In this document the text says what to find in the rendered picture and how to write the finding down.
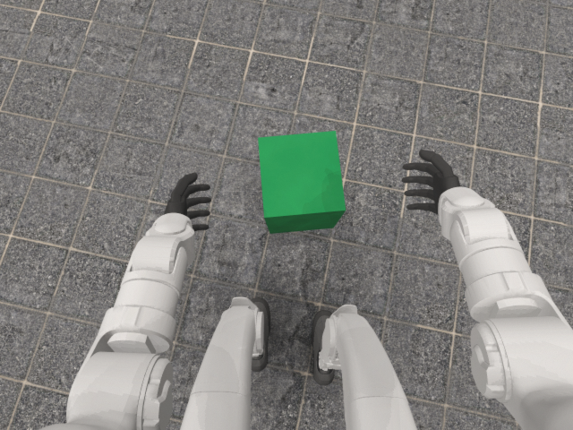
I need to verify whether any robot right hand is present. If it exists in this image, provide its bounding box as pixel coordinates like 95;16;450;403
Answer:
402;150;461;214

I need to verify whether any right robot forearm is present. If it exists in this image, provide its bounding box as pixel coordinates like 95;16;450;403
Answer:
438;187;573;334

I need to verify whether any robot right upper arm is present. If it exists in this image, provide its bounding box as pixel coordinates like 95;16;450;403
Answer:
471;316;573;430

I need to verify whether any left robot forearm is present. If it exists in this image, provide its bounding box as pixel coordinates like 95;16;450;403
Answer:
66;213;195;422

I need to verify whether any robot left hand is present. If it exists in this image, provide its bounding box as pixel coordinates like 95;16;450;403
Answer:
164;173;211;231

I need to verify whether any robot left upper arm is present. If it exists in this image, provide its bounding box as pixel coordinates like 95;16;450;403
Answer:
39;352;173;430

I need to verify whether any carton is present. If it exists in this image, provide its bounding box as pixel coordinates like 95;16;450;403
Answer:
258;131;346;234

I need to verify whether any left robot thigh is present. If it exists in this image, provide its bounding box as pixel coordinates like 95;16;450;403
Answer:
180;305;264;430

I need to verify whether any robot right shin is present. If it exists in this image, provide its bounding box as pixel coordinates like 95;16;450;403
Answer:
319;305;367;370

